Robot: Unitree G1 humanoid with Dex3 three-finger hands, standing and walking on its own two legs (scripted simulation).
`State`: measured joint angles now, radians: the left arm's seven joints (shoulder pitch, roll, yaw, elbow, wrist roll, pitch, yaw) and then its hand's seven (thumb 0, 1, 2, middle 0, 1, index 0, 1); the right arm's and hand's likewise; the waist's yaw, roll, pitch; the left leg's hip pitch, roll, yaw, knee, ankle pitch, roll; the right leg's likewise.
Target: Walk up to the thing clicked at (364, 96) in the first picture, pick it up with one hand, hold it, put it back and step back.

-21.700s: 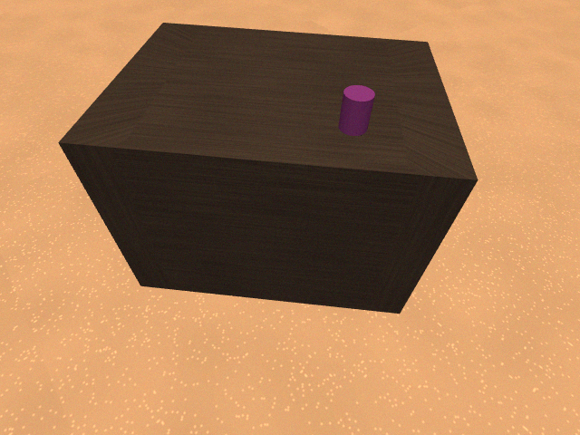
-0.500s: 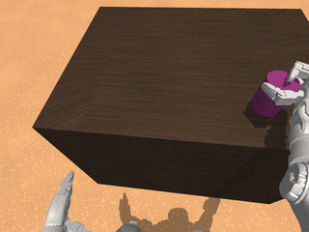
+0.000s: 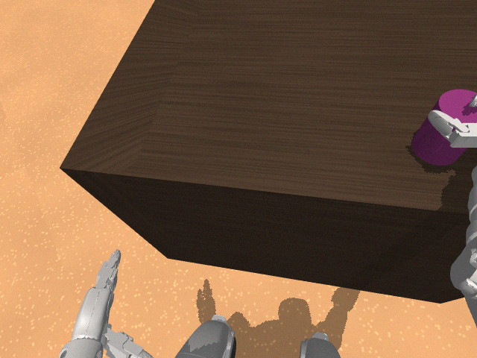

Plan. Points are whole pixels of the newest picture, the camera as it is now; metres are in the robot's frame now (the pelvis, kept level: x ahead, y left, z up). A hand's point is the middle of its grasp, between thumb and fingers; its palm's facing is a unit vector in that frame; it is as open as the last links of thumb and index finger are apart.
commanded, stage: loosen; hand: right
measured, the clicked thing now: (449, 129) +0.52 -0.27 +0.04
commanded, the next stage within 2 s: open in 0.10 s
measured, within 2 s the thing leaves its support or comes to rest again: neither
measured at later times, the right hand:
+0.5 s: hand (475, 101) +0.52 -0.27 +0.10, palm faces +0.33 +0.94 +0.01, open 10.7 cm
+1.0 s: hand out of the picture +0.52 -0.31 +0.14, palm faces +0.38 +0.92 +0.02, open 15.2 cm
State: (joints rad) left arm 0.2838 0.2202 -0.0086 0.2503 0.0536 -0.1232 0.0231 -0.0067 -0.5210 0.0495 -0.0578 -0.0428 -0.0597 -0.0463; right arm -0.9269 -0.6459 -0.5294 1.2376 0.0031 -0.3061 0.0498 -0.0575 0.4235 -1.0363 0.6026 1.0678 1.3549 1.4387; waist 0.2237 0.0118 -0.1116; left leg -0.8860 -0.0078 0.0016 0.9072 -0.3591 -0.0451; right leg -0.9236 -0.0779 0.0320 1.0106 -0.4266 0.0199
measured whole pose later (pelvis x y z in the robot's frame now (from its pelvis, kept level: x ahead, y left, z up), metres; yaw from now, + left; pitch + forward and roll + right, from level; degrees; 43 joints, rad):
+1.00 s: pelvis +0.02 +0.00 +0.01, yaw -1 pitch +18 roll +3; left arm 0.35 0.26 0.02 0.17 0.01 -0.04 0.02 -0.01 -0.50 0.03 -0.06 -0.04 -0.06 -0.05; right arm -0.91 -0.70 -0.60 1.12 0.03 -0.23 0.11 -0.01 0.32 -0.19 0.29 0.23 0.28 0.24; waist 0.20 0.01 -0.12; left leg -0.82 0.00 0.01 0.89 -0.38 -0.04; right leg -0.85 -0.07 0.03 0.98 -0.44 0.03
